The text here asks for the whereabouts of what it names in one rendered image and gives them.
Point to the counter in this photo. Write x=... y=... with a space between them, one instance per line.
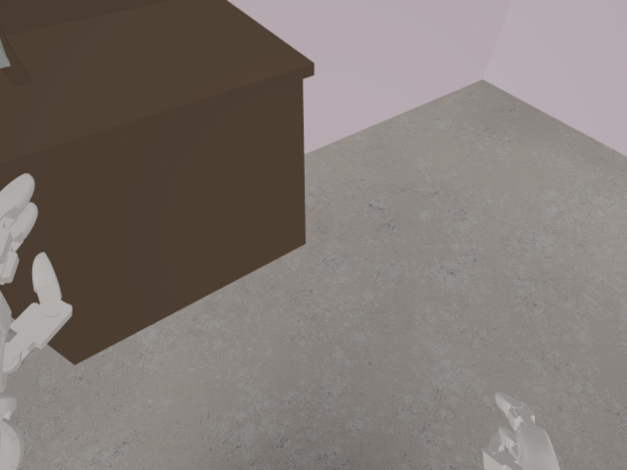
x=166 y=143

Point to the robot left forearm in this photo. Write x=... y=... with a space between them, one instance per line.
x=11 y=437

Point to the robot right hand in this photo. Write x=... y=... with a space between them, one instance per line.
x=531 y=447

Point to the robot left hand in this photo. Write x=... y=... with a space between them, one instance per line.
x=39 y=323

